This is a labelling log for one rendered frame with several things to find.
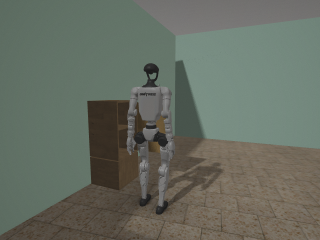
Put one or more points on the right robot hand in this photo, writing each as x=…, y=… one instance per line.
x=170, y=147

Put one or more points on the left robot hand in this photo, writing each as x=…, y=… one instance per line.
x=130, y=144

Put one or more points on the right robot forearm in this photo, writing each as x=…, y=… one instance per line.
x=168, y=127

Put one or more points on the robot right upper arm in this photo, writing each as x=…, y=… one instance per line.
x=166, y=101

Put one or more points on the robot left upper arm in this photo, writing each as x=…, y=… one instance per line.
x=133, y=101

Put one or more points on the left robot forearm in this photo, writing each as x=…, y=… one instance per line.
x=131, y=125

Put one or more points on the robot head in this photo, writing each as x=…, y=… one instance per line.
x=151, y=68

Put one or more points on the cupboard door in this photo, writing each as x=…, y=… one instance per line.
x=152, y=146

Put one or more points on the robot left shin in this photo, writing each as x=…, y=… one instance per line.
x=144, y=179

